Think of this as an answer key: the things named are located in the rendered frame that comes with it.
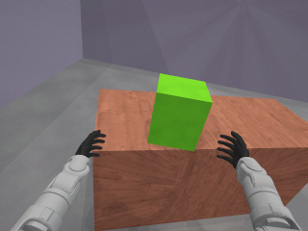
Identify pedestal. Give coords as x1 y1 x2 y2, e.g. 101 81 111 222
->
92 89 308 231

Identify left robot forearm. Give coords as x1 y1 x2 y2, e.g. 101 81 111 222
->
10 155 90 231

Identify right robot forearm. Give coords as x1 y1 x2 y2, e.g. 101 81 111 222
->
236 157 302 231

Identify robot right hand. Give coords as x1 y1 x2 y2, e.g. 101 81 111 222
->
217 131 249 169

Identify carton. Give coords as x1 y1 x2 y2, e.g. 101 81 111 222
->
147 73 213 152

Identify robot left hand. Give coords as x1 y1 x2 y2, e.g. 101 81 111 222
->
75 130 106 158

